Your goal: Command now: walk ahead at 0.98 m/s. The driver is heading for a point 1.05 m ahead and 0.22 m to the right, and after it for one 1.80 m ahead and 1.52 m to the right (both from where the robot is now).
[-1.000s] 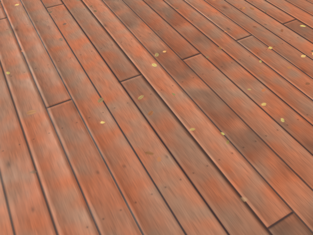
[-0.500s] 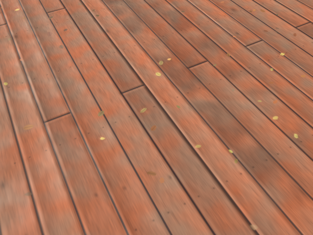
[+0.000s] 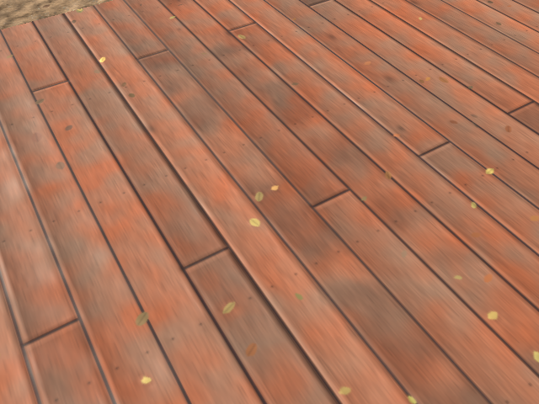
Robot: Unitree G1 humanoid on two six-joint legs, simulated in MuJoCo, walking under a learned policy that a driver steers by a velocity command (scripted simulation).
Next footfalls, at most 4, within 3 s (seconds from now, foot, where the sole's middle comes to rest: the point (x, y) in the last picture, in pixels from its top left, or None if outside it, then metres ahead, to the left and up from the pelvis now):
0.26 right None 0.45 -0.08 -0.77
0.68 left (273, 274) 0.91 0.00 -0.77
1.10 right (390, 220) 1.11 -0.38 -0.77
1.66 left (377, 182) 1.28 -0.37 -0.77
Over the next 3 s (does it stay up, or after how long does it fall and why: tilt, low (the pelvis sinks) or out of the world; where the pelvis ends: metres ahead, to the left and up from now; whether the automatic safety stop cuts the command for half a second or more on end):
stays up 1.62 -0.76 -0.03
